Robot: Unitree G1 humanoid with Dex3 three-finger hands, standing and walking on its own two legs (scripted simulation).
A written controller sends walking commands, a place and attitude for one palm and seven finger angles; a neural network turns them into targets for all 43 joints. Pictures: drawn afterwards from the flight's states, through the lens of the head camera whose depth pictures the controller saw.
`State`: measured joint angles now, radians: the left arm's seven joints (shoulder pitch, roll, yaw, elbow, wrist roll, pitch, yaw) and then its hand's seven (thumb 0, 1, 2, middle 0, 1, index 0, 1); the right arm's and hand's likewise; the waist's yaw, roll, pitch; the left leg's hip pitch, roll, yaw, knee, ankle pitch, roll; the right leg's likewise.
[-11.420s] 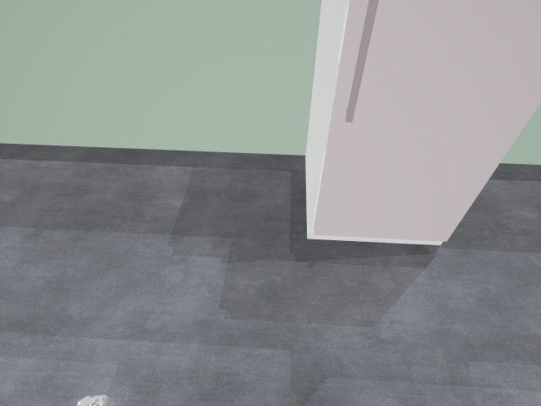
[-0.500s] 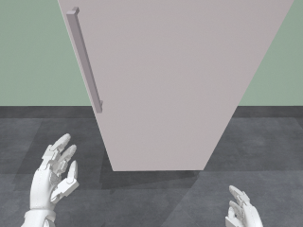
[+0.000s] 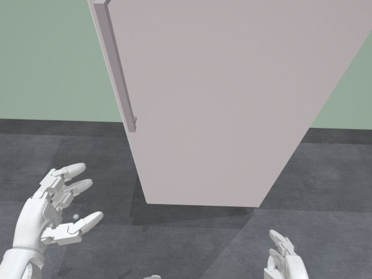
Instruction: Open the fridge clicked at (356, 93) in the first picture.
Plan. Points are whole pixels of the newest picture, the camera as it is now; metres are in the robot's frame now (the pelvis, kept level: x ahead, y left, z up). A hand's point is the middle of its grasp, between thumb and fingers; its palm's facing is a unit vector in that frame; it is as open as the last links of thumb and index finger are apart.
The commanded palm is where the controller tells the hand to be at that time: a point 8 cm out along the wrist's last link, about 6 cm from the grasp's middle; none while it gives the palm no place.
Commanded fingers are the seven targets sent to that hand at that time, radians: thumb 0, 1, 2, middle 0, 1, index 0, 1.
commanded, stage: raise the hand to about handle height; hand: left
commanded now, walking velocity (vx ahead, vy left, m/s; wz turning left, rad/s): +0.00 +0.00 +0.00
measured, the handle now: (121, 77) +0.53 +0.19 +0.15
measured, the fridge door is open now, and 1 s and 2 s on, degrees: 0 0 0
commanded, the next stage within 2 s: move the hooked fingers beside the handle in 1.34 s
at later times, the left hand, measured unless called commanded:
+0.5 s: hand (44, 175) +0.25 +0.26 +0.14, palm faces +0.08 -0.99 -0.07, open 13.5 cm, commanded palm +0.22 +0.31 +0.16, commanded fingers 0.00 -0.50 0.30 -0.30 -1.20 -0.30 -1.20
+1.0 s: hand (29, 138) +0.29 +0.27 +0.20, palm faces +0.08 -1.00 -0.05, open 14.0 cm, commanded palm +0.25 +0.32 +0.20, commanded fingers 0.00 -0.50 0.30 -0.30 -1.20 -0.30 -1.20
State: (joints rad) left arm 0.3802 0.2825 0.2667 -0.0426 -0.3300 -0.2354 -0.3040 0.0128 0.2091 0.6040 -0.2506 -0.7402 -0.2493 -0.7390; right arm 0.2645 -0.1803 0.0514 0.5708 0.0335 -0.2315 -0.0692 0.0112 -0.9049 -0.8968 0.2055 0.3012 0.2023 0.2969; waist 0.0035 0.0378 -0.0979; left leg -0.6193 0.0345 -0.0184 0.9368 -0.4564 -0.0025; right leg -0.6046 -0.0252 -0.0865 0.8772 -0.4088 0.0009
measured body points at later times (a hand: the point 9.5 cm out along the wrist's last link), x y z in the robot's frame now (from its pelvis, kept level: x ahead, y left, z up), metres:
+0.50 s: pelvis +0.01 +0.01 +0.03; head +0.01 +0.01 +0.48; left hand +0.24 +0.31 +0.15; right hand +0.20 -0.22 -0.03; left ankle +0.01 +0.12 -0.69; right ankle +0.02 -0.12 -0.69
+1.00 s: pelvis +0.01 +0.00 +0.04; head +0.00 -0.02 +0.49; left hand +0.28 +0.33 +0.20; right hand +0.19 -0.24 -0.03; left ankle +0.01 +0.12 -0.69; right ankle +0.02 -0.12 -0.69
